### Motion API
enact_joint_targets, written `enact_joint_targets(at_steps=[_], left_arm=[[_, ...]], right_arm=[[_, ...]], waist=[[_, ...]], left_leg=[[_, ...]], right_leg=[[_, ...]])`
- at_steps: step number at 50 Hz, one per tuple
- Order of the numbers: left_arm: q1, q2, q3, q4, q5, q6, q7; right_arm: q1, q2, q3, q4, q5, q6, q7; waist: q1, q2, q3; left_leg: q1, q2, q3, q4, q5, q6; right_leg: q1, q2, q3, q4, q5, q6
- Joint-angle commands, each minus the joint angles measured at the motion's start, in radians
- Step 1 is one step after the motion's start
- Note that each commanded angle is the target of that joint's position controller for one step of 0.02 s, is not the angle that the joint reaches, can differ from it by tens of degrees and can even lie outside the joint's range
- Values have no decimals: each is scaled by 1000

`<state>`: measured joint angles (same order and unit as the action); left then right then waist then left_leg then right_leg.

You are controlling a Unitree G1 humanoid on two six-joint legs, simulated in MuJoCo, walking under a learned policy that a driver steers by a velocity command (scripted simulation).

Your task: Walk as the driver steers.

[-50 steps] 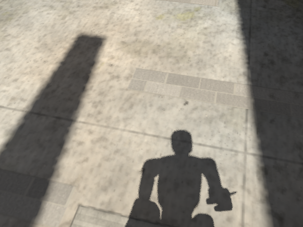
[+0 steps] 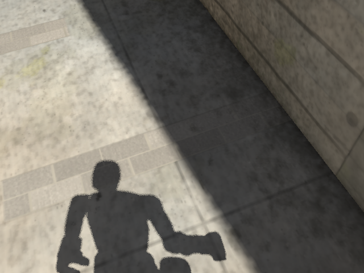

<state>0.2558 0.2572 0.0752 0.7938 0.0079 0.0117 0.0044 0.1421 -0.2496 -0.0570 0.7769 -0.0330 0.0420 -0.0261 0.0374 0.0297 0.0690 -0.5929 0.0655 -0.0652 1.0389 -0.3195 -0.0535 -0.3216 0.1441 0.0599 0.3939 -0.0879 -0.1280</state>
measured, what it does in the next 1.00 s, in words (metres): steps on the spot: left foot, then right foot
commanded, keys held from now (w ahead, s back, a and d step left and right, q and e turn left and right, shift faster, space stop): e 0.06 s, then no key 0.94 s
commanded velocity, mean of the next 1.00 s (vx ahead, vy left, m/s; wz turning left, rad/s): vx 0.01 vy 0.00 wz -0.18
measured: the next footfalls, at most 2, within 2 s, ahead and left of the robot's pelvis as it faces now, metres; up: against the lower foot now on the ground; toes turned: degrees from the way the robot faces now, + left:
left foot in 0.32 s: +0.08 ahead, +0.15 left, +0.00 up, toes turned -10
right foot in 0.62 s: +0.01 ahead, -0.07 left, +0.00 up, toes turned -4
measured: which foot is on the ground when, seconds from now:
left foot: up 0.00-0.30, down 0.32-1.00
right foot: down 0.00-0.32, up 0.34-0.60, down 0.62-1.00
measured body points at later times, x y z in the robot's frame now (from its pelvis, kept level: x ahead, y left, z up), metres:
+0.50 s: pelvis +0.02 +0.06 +0.01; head +0.05 +0.08 +0.46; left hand +0.15 +0.31 -0.13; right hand +0.10 -0.21 -0.10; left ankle +0.04 +0.15 -0.74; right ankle -0.01 -0.06 -0.70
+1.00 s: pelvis +0.00 +0.05 +0.01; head +0.00 +0.05 +0.46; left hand +0.08 +0.29 -0.14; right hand +0.01 -0.22 -0.14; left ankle +0.04 +0.15 -0.74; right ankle -0.03 -0.06 -0.74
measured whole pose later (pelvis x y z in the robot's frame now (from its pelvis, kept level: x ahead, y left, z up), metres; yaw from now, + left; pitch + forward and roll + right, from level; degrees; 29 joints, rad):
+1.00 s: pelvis +0.00 +0.05 +0.01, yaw -8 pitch -2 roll +0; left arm 0.21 0.23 0.00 1.06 0.01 0.01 0.03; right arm 0.24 -0.25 -0.01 0.99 -0.01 0.02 -0.02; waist -0.01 0.01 0.04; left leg -0.17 -0.02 -0.03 0.38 -0.18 0.01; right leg -0.11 0.04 0.07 0.37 -0.23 -0.02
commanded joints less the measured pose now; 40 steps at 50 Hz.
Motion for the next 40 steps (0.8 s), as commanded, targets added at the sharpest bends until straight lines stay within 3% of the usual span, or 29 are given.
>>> enact_joint_targets(at_steps=[1,7,10,12,14,15,16,17,18,19,20,22,23,25,28,30,31,32,33,34,40], left_arm=[[33,160,40,-66,2,-1,7],[72,156,38,-59,10,5,14],[58,152,33,-56,18,12,16],[38,151,29,-54,19,17,13],[10,145,23,-49,10,26,14],[9,131,16,-46,1,26,18],[36,87,2,-48,-4,21,19],[64,58,-7,-53,-16,15,19],[26,134,15,-42,11,15,21],[30,134,17,-33,12,16,18],[36,118,14,-16,8,20,15],[51,106,9,9,10,29,11],[39,86,-1,12,11,31,2],[3,62,-16,15,2,33,0],[-18,65,-25,34,-13,34,12],[8,71,-29,61,-8,25,21],[3,101,-26,67,3,17,27],[-5,148,-20,72,15,10,30],[-39,129,-24,92,-3,9,25],[-46,90,-34,94,-4,5,20],[-34,92,-44,171,1,-4,30]], right_arm=[[28,-94,-24,-56,4,4,-6],[8,-86,-11,-80,10,-6,-12],[18,-88,-3,-89,22,-13,-13],[50,-89,1,-88,29,-18,-15],[118,-75,7,-72,29,-26,-20],[137,-81,8,-66,23,-33,-24],[110,-133,2,-81,8,-39,-31],[30,-189,0,-123,-2,-40,-29],[44,-180,-1,-105,-1,-40,-22],[35,-135,12,-98,9,-46,-15],[10,-109,20,-93,16,-51,-11],[8,-105,25,-87,14,-55,-13],[23,-108,25,-75,18,-55,-12],[67,-119,22,-51,19,-54,-6],[106,-133,16,-18,16,-46,-2],[95,-138,13,-5,22,-43,-2],[102,-125,16,-5,24,-48,0],[125,-120,14,-8,24,-54,7],[121,-93,21,9,31,-52,8],[91,-109,18,24,27,-46,4],[90,-101,19,89,23,-37,7]], waist=[[-8,-114,-133],[9,-133,-123],[6,-134,-119],[-6,-138,-124],[-45,-125,-120],[-56,-104,-115],[-29,12,-111],[3,154,-100],[-24,116,-66],[-1,71,-55],[13,67,-39],[13,119,-54],[3,108,-65],[-25,111,-93],[-46,136,-110],[-22,108,-112],[-32,76,-130],[-65,2,-136],[-71,-88,-103],[-44,-63,-77],[-45,-60,-30]], left_leg=[[-29,-16,-13,-35,9,-7],[38,-53,-9,-171,-58,17],[127,-76,6,-260,-99,35],[220,-95,24,-355,-111,53],[360,-109,46,-569,-9,77],[452,-88,27,-697,75,90],[505,56,-125,-784,51,121],[507,260,-362,-850,157,202],[348,310,-364,-821,299,290],[325,266,-312,-814,339,296],[319,206,-234,-806,346,266],[385,137,-151,-765,459,231],[425,121,-125,-732,565,234],[492,113,-108,-684,665,234],[543,112,-134,-643,712,225],[495,95,-133,-627,648,176],[445,85,-139,-635,551,144],[390,46,-106,-636,433,124],[414,0,-60,-692,297,113],[434,-8,-53,-683,251,103],[438,3,-58,-695,226,104]], right_leg=[[153,-280,348,-138,-32,-78],[181,-287,415,-122,-57,-96],[162,-284,421,-102,-5,-102],[136,-278,426,-84,48,-89],[90,-248,416,-50,53,-49],[35,-219,401,-28,-17,-6],[-37,-155,336,54,-186,51],[-137,-8,157,201,-345,97],[-65,-4,91,351,-445,105],[-28,-33,98,417,-410,112],[-15,-45,91,439,-366,120],[-16,-51,66,448,-338,138],[-12,-56,50,410,-341,151],[18,-78,3,295,-345,162],[81,-85,-30,104,-282,152],[209,-116,-6,-93,-55,136],[287,-164,54,-98,17,127],[339,-234,108,-28,174,111],[251,-226,98,-6,145,87],[215,-220,101,-30,83,87],[170,-212,106,-82,-21,85]])
Keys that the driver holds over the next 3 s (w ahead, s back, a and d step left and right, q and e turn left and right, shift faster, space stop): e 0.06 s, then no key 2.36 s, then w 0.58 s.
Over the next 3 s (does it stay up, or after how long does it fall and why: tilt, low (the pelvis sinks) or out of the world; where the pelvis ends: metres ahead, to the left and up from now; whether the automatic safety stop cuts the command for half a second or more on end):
stays up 0.20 0.07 0.00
